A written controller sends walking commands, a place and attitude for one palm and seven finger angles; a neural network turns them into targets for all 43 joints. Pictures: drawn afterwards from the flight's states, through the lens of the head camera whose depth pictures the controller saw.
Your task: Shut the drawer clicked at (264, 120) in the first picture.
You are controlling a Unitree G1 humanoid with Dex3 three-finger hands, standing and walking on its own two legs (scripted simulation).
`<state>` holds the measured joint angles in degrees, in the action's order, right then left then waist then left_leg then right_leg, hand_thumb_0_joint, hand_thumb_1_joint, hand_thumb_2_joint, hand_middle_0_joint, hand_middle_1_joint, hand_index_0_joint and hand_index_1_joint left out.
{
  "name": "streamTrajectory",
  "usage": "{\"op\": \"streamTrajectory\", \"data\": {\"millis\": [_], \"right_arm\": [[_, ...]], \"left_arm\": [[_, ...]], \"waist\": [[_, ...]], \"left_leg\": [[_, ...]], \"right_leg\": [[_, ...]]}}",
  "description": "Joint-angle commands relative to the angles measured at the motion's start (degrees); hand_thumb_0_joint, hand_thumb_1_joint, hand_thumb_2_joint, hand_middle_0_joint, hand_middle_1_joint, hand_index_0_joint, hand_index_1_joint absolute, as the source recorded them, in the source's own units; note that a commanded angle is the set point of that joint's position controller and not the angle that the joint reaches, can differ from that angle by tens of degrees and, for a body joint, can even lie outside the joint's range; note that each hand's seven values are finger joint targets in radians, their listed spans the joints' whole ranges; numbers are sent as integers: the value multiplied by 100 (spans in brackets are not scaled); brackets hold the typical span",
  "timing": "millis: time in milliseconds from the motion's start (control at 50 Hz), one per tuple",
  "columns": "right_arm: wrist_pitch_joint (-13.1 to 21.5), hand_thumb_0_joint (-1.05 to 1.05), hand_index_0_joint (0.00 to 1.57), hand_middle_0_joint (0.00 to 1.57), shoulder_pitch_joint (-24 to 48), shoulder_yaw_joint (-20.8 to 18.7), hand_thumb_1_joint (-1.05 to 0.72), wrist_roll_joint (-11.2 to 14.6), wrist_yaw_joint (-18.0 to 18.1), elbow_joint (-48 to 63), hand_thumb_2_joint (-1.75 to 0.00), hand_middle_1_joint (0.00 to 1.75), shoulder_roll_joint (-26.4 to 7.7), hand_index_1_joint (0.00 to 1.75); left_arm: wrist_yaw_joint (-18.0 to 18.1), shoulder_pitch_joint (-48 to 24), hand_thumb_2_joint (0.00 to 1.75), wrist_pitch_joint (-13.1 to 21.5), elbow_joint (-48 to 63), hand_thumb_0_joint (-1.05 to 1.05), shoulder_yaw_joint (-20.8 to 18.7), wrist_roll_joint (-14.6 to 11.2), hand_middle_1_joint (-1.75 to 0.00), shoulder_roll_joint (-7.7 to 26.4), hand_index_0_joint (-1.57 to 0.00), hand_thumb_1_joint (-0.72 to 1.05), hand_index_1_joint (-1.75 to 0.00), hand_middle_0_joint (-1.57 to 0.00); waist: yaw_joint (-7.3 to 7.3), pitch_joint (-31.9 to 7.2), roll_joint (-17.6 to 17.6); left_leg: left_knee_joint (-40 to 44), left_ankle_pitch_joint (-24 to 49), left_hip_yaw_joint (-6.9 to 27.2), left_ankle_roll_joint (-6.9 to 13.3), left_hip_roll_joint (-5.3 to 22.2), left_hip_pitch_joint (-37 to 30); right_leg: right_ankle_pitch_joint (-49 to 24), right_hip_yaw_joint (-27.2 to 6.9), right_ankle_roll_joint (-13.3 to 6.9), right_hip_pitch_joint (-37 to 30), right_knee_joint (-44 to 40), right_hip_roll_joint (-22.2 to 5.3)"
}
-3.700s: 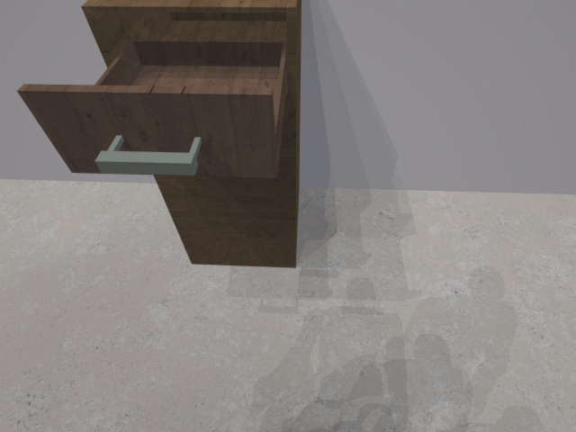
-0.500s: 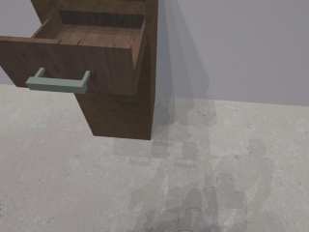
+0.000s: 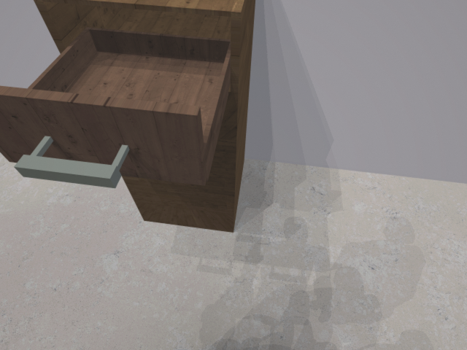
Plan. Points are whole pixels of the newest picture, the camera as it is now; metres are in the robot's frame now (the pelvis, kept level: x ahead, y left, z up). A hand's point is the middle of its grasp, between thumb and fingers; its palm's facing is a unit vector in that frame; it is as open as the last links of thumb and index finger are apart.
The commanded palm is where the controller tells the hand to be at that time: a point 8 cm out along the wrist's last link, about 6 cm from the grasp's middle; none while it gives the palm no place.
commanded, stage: come to a stop and stand still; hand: left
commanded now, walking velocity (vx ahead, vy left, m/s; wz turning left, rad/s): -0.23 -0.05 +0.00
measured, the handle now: (76, 159) +0.36 +0.29 +0.12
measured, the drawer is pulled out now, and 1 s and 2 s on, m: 0.30 0.30 0.30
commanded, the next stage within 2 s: look again from close up in 1.36 s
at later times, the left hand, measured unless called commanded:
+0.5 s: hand out of the picture +0.11 +0.21 -0.16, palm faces +0.04 -0.96 -0.29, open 7.4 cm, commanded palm none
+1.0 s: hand out of the picture +0.01 +0.17 -0.16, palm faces +0.01 -0.97 -0.22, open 7.4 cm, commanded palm none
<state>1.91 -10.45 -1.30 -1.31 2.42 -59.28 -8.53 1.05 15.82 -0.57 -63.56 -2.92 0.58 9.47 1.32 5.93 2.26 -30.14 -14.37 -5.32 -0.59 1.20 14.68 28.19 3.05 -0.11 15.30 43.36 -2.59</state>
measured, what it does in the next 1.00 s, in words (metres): steps on the spot: right foot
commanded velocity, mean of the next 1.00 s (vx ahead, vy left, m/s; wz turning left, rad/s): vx -0.05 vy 0.01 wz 0.00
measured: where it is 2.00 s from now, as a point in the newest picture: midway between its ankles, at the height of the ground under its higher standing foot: outside the picture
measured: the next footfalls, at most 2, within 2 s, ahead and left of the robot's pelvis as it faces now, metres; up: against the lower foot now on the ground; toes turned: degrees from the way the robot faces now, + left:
right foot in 0.04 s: +0.03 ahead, -0.12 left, +0.00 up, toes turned +1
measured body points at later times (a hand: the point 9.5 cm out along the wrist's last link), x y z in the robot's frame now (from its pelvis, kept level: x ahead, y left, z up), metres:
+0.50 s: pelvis +0.02 -0.01 +0.00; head +0.07 -0.01 +0.45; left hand +0.11 +0.26 -0.14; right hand +0.07 -0.25 -0.15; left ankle +0.02 +0.13 -0.73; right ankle -0.01 -0.12 -0.72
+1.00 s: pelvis +0.00 -0.01 +0.00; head +0.01 -0.03 +0.45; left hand +0.02 +0.22 -0.15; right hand +0.00 -0.25 -0.16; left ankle +0.03 +0.13 -0.73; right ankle -0.01 -0.12 -0.73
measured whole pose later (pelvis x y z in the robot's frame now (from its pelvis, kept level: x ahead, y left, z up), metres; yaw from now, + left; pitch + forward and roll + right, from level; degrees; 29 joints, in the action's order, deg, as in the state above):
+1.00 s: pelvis +0.00 -0.01 +0.00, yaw -1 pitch -1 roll +1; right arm -0.5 -18.0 -0.7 -0.9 0.8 -59.5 -10.5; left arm 1.3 17.7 0.1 -58.9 0.0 0.7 9.4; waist -0.3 1.4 -0.9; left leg -29.7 -13.1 -1.8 -2.0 2.5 15.8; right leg 18.6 -1.5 -0.8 13.7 33.0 0.4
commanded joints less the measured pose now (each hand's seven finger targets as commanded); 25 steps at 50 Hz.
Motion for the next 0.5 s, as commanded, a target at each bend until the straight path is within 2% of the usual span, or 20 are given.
{"op": "streamTrajectory", "data": {"millis": [0, 20, 40, 80, 120, 140, 180, 220, 240, 260, 280, 300, 320, 340, 360, 380, 420, 440, 460, 480], "right_arm": [[-134, 0, 20, 20, -306, -128, -90, 147, -7, 51, -90, 30, -668, 30], [-178, 0, 20, 20, -390, -139, -90, 158, -68, 4, -90, 30, -628, 30], [-252, 0, 20, 20, -299, -152, -90, 126, -71, -46, -90, 30, -570, 30], [-331, 0, 20, 20, -339, -184, -90, 87, -55, -88, -90, 30, -532, 30], [-333, 0, 20, 20, -352, -234, -90, 66, -26, -49, -90, 30, -651, 30], [-337, 0, 20, 20, -330, -259, -90, 75, -15, 11, -90, 30, -701, 30], [-368, 0, 20, 20, -179, -270, -90, 81, -22, 139, -90, 30, -661, 30], [-391, 0, 20, 20, -50, -273, -90, 80, -49, 232, -90, 30, -645, 30], [-400, 0, 20, 20, -52, -275, -90, 77, -52, 245, -90, 30, -670, 30], [-398, 0, 20, 20, -119, -282, -90, 72, -51, 228, -90, 30, -730, 30], [-371, 0, 20, 20, -310, -296, -90, 55, -52, 184, -90, 30, -811, 30], [-346, 0, 20, 20, -419, -324, -90, 25, -30, 192, -90, 30, -1065, 30], [-340, 0, 20, 20, -526, -345, -90, 20, 4, 197, -90, 30, -1202, 30], [-332, 0, 20, 20, -525, -351, -90, -8, 31, 204, -90, 30, -1235, 30], [-322, 0, 20, 20, -523, -337, -90, -38, 46, 228, -90, 30, -1272, 30], [-314, 0, 20, 20, -390, -328, -90, -65, 50, 275, -90, 30, -1160, 30], [-309, 0, 20, 20, -135, -329, -90, -92, 44, 363, -90, 30, -1212, 30], [-146, 0, 20, 20, 365, -448, -90, 84, -45, 579, -90, 30, -1536, 30], [-170, 0, 20, 20, 149, -333, -90, 110, -205, 966, -90, 30, -933, 30], [-221, 0, 20, 20, 11, -217, -90, 22, -257, 1131, -90, 30, -591, 30]], "left_arm": [[41, 563, 90, 151, 141, 0, 9, 57, -30, 640, -20, 90, -30, -20], [33, 221, 90, 119, 242, 0, -6, 51, -30, 858, -20, 90, -30, -20], [36, 0, 90, 106, 302, 0, -30, 39, -30, 917, -20, 90, -30, -20], [97, -72, 90, 97, 309, 0, -58, 45, -30, 867, -20, 90, -30, -20], [145, 38, 90, 91, 366, 0, -135, 28, -30, 923, -20, 90, -30, -20], [159, 95, 90, 84, 415, 0, -177, 23, -30, 1016, -20, 90, -30, -20], [185, 83, 90, 40, 472, 0, -228, 36, -30, 1061, -20, 90, -30, -20], [199, -63, 90, 1, 550, 0, -256, 48, -30, 1123, -20, 90, -30, -20], [197, -150, 90, -16, 596, 0, -261, 43, -30, 1133, -20, 90, -30, -20], [189, -250, 90, -25, 645, 0, -268, 30, -30, 1135, -20, 90, -30, -20], [191, -304, 90, -39, 701, 0, -256, 27, -30, 1059, -20, 90, -30, -20], [181, -260, 90, -50, 809, 0, -222, 0, -30, 913, -20, 90, -30, -20], [187, -324, 90, -55, 878, 0, -182, -18, -30, 747, -20, 90, -30, -20], [175, -381, 90, -83, 914, 0, -177, -46, -30, 690, -20, 90, -30, -20], [148, -490, 90, -141, 909, 0, -174, -49, -30, 681, -20, 90, -30, -20], [130, -558, 90, -152, 909, 0, -164, -11, -30, 618, -20, 90, -30, -20], [72, -440, 90, -161, 911, 0, -163, 6, -30, 589, -20, 90, -30, -20], [210, 301, 90, 150, 659, 0, -12, -73, -30, 752, -20, 90, -30, -20], [215, 138, 90, 244, 990, 0, -100, 15, -30, 1116, -20, 90, -30, -20], [210, -81, 90, 292, 1098, 0, -124, 75, -30, 1311, -20, 90, -30, -20]], "waist": [[-85, -590, 308], [-223, -532, 210], [-244, -329, 271], [-246, -230, 515], [-170, -546, 295], [-119, -767, 224], [-23, -863, 422], [-11, -682, 579], [-38, -645, 570], [-91, -686, 438], [-148, -892, 74], [-158, -1008, -668], [-238, -1031, -1294], [-269, -992, -1539], [-292, -894, -1473], [-230, -705, -1286], [-114, -676, -1278], [299, -1839, -1330], [167, -1557, -285], [39, -1143, 574]], "left_leg": [[393, 1225, 445, 126, 585, -272], [423, 473, 311, -8, 340, -489], [220, 468, 252, -40, 262, -659], [21, 947, 246, -39, 311, -587], [-193, 1680, 193, -63, 372, -440], [-362, 1769, 174, -79, 349, -354], [-635, 937, 182, -105, 210, 23], [-425, -248, 241, -128, 136, 348], [-209, -130, 283, -117, 158, 259], [45, 710, 336, -87, 257, -23], [333, 2497, 510, 24, 579, -615], [314, 4228, 992, 340, 1171, -1170], [555, 5248, 1405, 788, 1653, -1317], [776, 5613, 1667, 1150, 1892, -1285], [844, 5182, 1674, 1328, 1930, -1053], [761, 4770, 1486, 1324, 1799, -984], [823, 3929, 1230, 1107, 1574, -748], [-973, 4809, 705, 575, 1378, -1935], [-1325, 2343, 294, 323, 757, -59], [-1683, -783, 69, 64, 131, 1017]], "right_leg": [[-2804, -902, -152, -487, -2280, -614], [-2737, -1064, -385, -108, -2331, -1005], [-2917, -1097, -463, 197, -2321, -1006], [-4182, -897, -442, -70, -2138, -919], [-5815, -782, -437, -674, -1694, -921], [-6334, -785, -481, -963, -1559, -958], [-6850, -799, -662, -1362, -1544, -1107], [-6984, -961, -877, -1516, -1556, -1309], [-6764, -929, -855, -1432, -1512, -1281], [-6352, -825, -732, -1257, -1408, -1138], [-5415, -482, -440, -940, -1188, -811], [-3962, -179, -144, -376, -903, -407], [-1693, 17, 30, -58, -312, -5], [215, -184, 27, 183, 442, 256], [706, -484, -15, 245, 870, 259], [646, -550, -47, 350, 887, 199], [231, -408, -47, 138, 358, 226], [-884, -699, -40, 570, -1160, -133], [-3159, -1288, -112, -522, -1607, -440], [-4742, -2216, -567, -951, -1790, -1354]]}}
